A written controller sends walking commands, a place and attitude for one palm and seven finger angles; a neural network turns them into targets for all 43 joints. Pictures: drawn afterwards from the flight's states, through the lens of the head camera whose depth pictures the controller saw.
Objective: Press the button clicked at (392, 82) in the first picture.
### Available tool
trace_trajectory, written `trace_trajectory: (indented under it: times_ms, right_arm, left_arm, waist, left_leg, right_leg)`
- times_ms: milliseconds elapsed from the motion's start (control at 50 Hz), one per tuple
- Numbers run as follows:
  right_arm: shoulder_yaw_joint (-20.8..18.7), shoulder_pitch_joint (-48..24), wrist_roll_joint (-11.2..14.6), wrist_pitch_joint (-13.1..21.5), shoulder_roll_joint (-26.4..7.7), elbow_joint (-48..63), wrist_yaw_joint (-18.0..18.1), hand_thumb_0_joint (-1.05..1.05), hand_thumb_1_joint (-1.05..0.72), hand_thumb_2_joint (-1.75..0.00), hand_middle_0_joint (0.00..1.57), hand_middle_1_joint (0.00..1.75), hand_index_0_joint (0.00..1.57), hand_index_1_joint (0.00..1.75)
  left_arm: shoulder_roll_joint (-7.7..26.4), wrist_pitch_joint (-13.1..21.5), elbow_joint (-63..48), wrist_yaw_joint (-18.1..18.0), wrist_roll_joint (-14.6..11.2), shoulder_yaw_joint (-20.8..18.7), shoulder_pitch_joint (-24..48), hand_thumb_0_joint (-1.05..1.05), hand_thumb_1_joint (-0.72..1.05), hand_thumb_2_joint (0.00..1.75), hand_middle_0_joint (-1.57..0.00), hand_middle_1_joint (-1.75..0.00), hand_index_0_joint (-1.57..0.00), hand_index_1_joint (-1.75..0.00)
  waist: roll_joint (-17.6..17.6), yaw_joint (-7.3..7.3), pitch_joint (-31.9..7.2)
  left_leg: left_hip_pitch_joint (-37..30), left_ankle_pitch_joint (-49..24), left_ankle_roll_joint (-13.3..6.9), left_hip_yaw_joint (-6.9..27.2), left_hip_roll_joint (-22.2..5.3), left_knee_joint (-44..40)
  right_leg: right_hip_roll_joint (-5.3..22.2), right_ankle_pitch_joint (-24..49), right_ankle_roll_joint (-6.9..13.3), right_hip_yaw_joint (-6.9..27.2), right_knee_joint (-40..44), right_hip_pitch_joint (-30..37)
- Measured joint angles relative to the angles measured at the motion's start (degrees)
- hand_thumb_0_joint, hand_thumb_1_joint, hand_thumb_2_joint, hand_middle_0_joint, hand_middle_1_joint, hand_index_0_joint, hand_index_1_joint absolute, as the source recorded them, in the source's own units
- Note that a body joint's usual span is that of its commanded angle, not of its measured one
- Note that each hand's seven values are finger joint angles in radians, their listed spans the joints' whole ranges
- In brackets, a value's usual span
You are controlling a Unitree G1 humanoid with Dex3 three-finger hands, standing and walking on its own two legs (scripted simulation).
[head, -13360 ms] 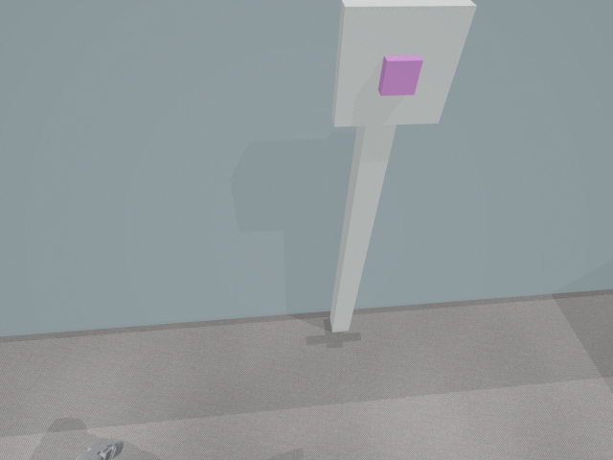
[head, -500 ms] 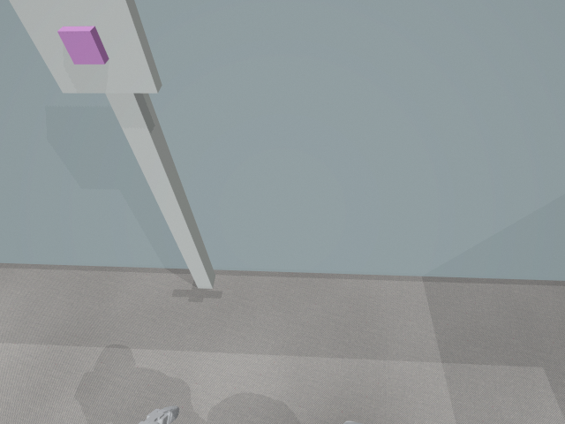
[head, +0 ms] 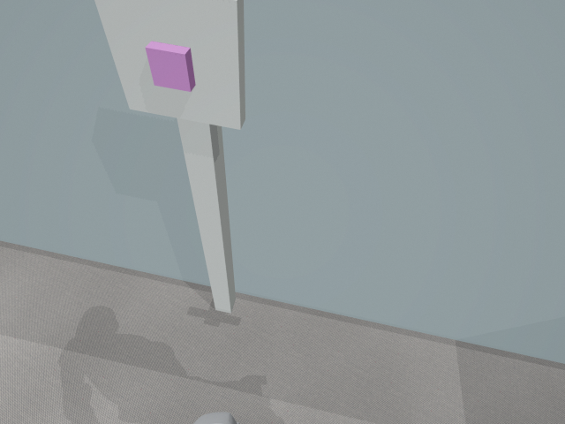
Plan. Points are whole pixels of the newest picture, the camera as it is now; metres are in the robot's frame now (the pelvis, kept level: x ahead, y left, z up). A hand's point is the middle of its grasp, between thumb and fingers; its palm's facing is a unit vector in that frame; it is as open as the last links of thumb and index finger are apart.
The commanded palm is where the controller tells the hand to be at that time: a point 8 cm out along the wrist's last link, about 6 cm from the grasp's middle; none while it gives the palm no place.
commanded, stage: come to a stop and stand still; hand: left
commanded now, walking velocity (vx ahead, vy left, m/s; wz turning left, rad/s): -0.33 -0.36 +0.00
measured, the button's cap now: (172, 65) +0.52 +0.24 +0.21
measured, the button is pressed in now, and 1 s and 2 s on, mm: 0 0 0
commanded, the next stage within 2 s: look again from close up in 1.18 s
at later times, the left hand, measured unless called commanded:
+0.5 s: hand out of the picture +0.06 +0.14 -0.15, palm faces -0.05 -0.96 -0.28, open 7.4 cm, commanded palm none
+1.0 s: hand out of the picture -0.08 +0.08 -0.16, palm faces +0.01 -0.98 -0.17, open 7.3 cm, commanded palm none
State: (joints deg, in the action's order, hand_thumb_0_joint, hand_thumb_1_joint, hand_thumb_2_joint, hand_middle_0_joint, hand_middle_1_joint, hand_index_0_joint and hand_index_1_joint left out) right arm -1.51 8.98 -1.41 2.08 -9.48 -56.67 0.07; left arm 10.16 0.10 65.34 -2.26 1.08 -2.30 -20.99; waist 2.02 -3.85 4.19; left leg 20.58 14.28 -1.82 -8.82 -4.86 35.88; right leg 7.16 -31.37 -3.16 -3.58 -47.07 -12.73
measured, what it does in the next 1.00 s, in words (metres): steps to the right: right foot, then left foot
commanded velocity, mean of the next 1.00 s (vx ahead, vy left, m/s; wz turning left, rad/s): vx -0.04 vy -0.05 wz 0.00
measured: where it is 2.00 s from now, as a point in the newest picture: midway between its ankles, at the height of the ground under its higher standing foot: outside the picture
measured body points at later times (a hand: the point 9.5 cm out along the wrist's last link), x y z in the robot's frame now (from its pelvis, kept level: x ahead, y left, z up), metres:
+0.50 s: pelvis -0.04 -0.05 +0.00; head -0.03 -0.07 +0.45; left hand +0.06 +0.19 -0.13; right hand -0.04 -0.30 -0.16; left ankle +0.05 +0.10 -0.72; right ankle -0.06 -0.19 -0.73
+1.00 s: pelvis -0.07 -0.09 +0.02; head -0.07 -0.09 +0.47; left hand -0.08 +0.13 -0.15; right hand -0.07 -0.31 -0.15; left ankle -0.08 +0.04 -0.73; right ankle -0.06 -0.19 -0.73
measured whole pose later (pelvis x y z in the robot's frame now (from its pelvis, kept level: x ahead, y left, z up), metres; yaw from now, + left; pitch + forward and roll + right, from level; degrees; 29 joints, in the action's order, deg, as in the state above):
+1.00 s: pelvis -0.07 -0.09 +0.02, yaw -2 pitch -2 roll +0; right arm -1.4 14.7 -0.7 -0.6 -8.1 -65.3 2.5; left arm 7.4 -0.2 66.9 -1.9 0.7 0.1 -15.9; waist -0.4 -1.0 1.6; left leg 7.7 13.8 1.4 -4.3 -3.1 23.8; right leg -0.1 -11.7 1.4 -4.3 -23.6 -9.9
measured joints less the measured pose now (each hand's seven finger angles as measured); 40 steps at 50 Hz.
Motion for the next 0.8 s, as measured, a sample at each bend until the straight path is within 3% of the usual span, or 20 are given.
trace_trajectory:
  times_ms: [60, 160, 260, 340, 420, 480, 540, 640, 680, 740, 760, 800]
  right_arm:
    - [0.14, -0.76, 0.50, -0.34, 1.70, -0.30, 1.72, -0.01, -0.93, -0.89, 0.20, 0.30, 0.20, 0.29]
    - [-0.40, -1.60, 0.55, -1.29, 1.71, 0.15, 2.68, -0.02, -0.95, -0.89, 0.21, 0.30, 0.21, 0.30]
    - [-1.09, 0.15, 0.31, -2.37, 1.18, -1.00, 2.73, -0.01, -0.93, -0.89, 0.21, 0.30, 0.21, 0.30]
    - [-1.97, 2.00, -0.13, -2.99, 0.28, -1.62, 2.24, -0.01, -0.92, -0.89, 0.20, 0.30, 0.20, 0.29]
    - [-2.85, 3.63, -0.54, -3.73, -1.10, -1.91, 1.44, 0.00, -0.91, -0.89, 0.20, 0.30, 0.20, 0.29]
    - [-3.30, 5.21, -0.09, -4.60, -1.67, -2.13, 0.96, 0.00, -0.91, -0.89, 0.20, 0.30, 0.20, 0.29]
    - [-3.55, 6.14, 0.24, -6.28, -2.65, -2.70, 0.55, 0.00, -0.91, -0.89, 0.20, 0.30, 0.20, 0.29]
    - [-2.77, 7.35, 0.28, -5.80, -1.72, -3.77, 0.26, 0.00, -0.91, -0.89, 0.20, 0.30, 0.20, 0.29]
    - [-2.38, 7.83, 0.43, -5.26, -1.03, -4.28, 0.39, 0.00, -0.91, -0.89, 0.20, 0.30, 0.20, 0.29]
    - [-1.57, 8.22, 0.65, -4.44, -0.11, -5.39, 0.93, 0.00, -0.91, -0.89, 0.20, 0.30, 0.20, 0.29]
    - [-1.33, 8.14, 0.73, -3.94, 0.28, -6.01, 1.17, 0.00, -0.91, -0.89, 0.20, 0.30, 0.20, 0.29]
    - [-0.66, 7.45, 0.71, -3.33, 1.68, -7.27, 1.56, 0.00, -0.91, -0.89, 0.20, 0.30, 0.20, 0.29]
  left_arm:
    - [0.22, -0.94, -0.14, -0.31, -0.15, 0.12, 1.86, 0.00, 0.91, 0.90, -0.20, -0.30, -0.20, -0.30]
    - [2.11, -2.92, -3.69, 0.18, 0.42, -1.32, 5.97, 0.00, 0.91, 0.90, -0.20, -0.30, -0.20, -0.30]
    - [4.47, -4.11, -7.78, 0.53, 0.63, -2.62, 9.70, 0.00, 0.91, 0.90, -0.20, -0.30, -0.20, -0.30]
    - [4.52, -4.36, -9.56, 0.72, 0.65, -2.52, 11.64, 0.00, 0.91, 0.90, -0.19, -0.30, -0.19, -0.30]
    - [2.98, -3.55, -10.18, 1.02, 0.54, -1.52, 12.43, 0.00, 0.91, 0.90, -0.19, -0.30, -0.19, -0.30]
    - [1.99, -1.83, -10.28, 1.08, 0.77, -0.75, 11.53, 0.00, 0.91, 0.90, -0.20, -0.30, -0.19, -0.30]
    - [-0.66, -1.61, -8.92, 0.90, 0.96, 0.74, 10.31, 0.00, 0.91, 0.90, -0.20, -0.30, -0.20, -0.30]
    - [-1.83, -1.30, -6.59, 0.32, 0.67, 0.92, 8.28, 0.00, 0.93, 0.90, -0.20, -0.30, -0.20, -0.30]
    - [-1.79, -0.93, -5.84, 0.28, 0.60, 0.97, 8.09, 0.00, 0.93, 0.90, -0.20, -0.30, -0.20, -0.30]
    - [-1.80, -0.30, -4.81, 0.13, 0.21, 1.12, 7.85, 0.00, 0.93, 0.90, -0.20, -0.30, -0.20, -0.30]
    - [-1.74, -0.19, -4.27, 0.06, -0.03, 1.15, 7.90, 0.00, 0.93, 0.90, -0.20, -0.30, -0.20, -0.30]
    - [-1.06, -0.27, -3.15, -0.16, -0.42, 0.99, 8.06, 0.00, 0.93, 0.90, -0.20, -0.30, -0.20, -0.30]
  waist:
    - [-0.23, 0.99, 0.77]
    - [0.06, 2.71, 1.36]
    - [0.57, 3.55, 0.76]
    - [-0.38, 4.67, 0.10]
    - [-2.82, 5.91, -0.54]
    - [-3.48, 5.96, -1.62]
    - [-5.69, 5.94, -2.04]
    - [-5.44, 5.57, -3.19]
    - [-5.22, 5.45, -3.28]
    - [-5.00, 4.74, -3.41]
    - [-4.82, 4.68, -3.39]
    - [-2.73, 3.88, -2.68]
  left_leg:
    - [-3.06, -1.05, -0.29, -0.82, -0.12, -3.38]
    - [-4.72, -3.20, -0.54, -1.73, -0.86, -7.37]
    - [-4.09, -4.55, 0.15, -1.68, -1.91, -8.21]
    - [-3.01, -5.53, 0.97, -1.26, -2.79, -8.03]
    - [-1.04, -6.38, 2.26, -0.62, -3.81, -6.84]
    - [1.90, -4.28, 3.72, -0.21, -3.77, -2.90]
    - [4.27, 7.75, 3.66, 4.46, -1.73, 4.49]
    - [3.44, 7.58, 3.48, 6.14, 0.55, 12.57]
    - [0.72, 7.78, 3.73, 5.88, 0.77, 9.86]
    - [-5.82, 3.81, 3.77, 5.78, 1.00, -1.46]
    - [-7.46, 3.84, 2.75, 6.08, 0.96, -4.96]
    - [-8.69, 3.31, 2.57, 5.81, 1.52, -6.68]
  right_leg:
    - [-2.31, 0.30, -0.27, 1.33, -6.91, -4.60]
    - [-5.80, 4.98, -0.62, 2.62, -18.42, -13.34]
    - [-6.88, 9.30, -0.93, 3.97, -23.17, -16.67]
    - [-5.64, 8.31, -0.68, 3.84, -15.64, -13.37]
    - [-4.40, 6.75, 0.31, 1.97, 0.44, -6.23]
    - [-3.75, 11.83, 1.43, 1.25, 13.75, -0.53]
    - [-4.49, 12.45, 2.49, 0.72, 13.62, -0.88]
    - [-5.47, 15.72, 3.74, 0.44, 18.28, -0.20]
    - [-6.13, 16.25, 4.21, -0.36, 19.04, -0.28]
    - [-7.32, 16.01, 4.59, -1.58, 18.33, -1.17]
    - [-7.58, 15.72, 4.58, -2.09, 17.73, -1.53]
    - [-7.07, 16.14, 4.48, -1.88, 18.33, -0.79]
